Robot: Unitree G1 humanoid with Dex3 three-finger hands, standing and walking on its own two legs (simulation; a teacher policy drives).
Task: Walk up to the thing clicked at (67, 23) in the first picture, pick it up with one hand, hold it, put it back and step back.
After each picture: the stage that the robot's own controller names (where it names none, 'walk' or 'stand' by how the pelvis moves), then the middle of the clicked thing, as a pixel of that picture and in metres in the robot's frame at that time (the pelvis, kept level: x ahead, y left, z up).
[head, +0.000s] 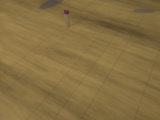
stand; (67, 19) +1.97 +0.24 -0.66
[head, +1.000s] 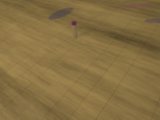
walk; (74, 30) +1.84 +0.28 -0.65
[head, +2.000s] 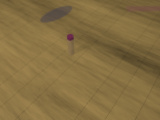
walk; (70, 45) +1.25 +0.23 -0.64
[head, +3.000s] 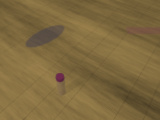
walk; (61, 84) +0.76 +0.22 -0.63
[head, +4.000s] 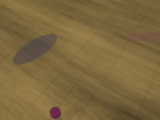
stand; (56, 117) +0.43 +0.19 -0.63
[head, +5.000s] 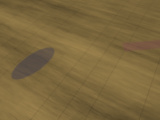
stand; out of the picture +0.40 +0.22 -0.66
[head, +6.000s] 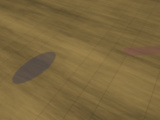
stand; out of the picture +0.38 +0.21 -0.66
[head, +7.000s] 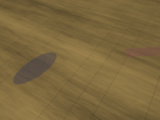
stand; out of the picture +0.38 +0.21 -0.66
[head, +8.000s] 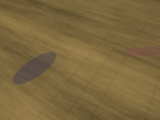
stand; out of the picture +0.37 +0.22 -0.66
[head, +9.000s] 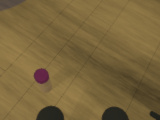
go down; (44, 82) +0.44 +0.20 -0.41
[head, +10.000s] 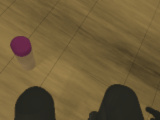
go down; (25, 56) +0.47 +0.23 -0.26
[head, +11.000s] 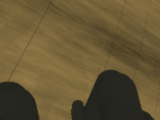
close in; out of the picture +0.45 +0.27 -0.19
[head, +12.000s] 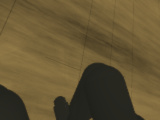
close; out of the picture +0.45 +0.29 -0.16
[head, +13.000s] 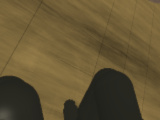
lift; out of the picture +0.39 +0.26 -0.14
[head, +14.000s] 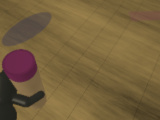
lift; (29, 85) +0.33 +0.18 +0.05
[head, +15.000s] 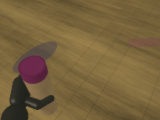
hold; (41, 90) +0.32 +0.15 +0.05
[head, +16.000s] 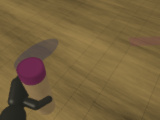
hold; (39, 90) +0.32 +0.16 +0.04
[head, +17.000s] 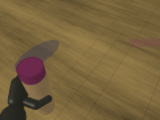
crouch; (39, 90) +0.32 +0.16 +0.04
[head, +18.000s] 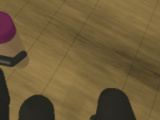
crouch; (11, 46) +0.46 +0.20 -0.04
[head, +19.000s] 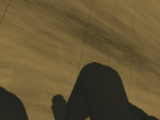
lower; out of the picture +0.43 +0.30 -0.17
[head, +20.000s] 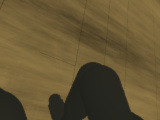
lower; out of the picture +0.45 +0.31 -0.17
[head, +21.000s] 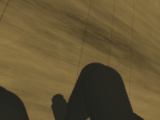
lower; out of the picture +0.44 +0.31 -0.17
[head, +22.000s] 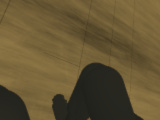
lower; out of the picture +0.44 +0.30 -0.17
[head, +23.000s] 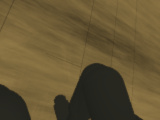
loosen; out of the picture +0.44 +0.30 -0.16
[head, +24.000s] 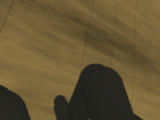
withdraw; out of the picture +0.44 +0.29 -0.17
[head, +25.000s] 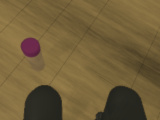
walk; (34, 57) +0.48 +0.23 -0.27
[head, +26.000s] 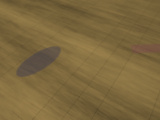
stand; out of the picture +0.40 +0.18 -0.59
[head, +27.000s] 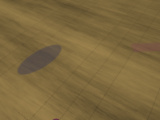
stand; out of the picture +0.42 +0.19 -0.60
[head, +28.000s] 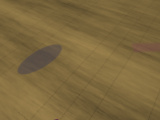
stand; out of the picture +0.41 +0.19 -0.60
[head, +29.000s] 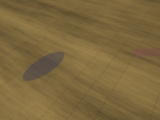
stand; out of the picture +0.43 +0.19 -0.65
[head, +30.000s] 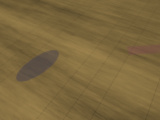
stand; out of the picture +0.38 +0.21 -0.66
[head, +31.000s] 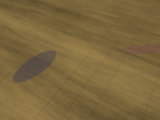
walk; out of the picture +0.38 +0.22 -0.66
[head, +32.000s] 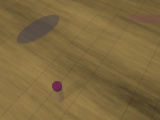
walk; (58, 92) +0.56 +0.19 -0.63
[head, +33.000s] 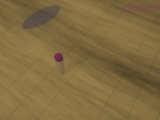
walk; (59, 64) +0.84 +0.23 -0.63
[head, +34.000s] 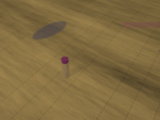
stand; (65, 67) +1.02 +0.20 -0.65
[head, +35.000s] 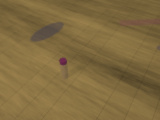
stand; (64, 68) +1.01 +0.21 -0.66
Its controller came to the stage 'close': yes
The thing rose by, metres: 0.68
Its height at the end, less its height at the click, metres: +0.00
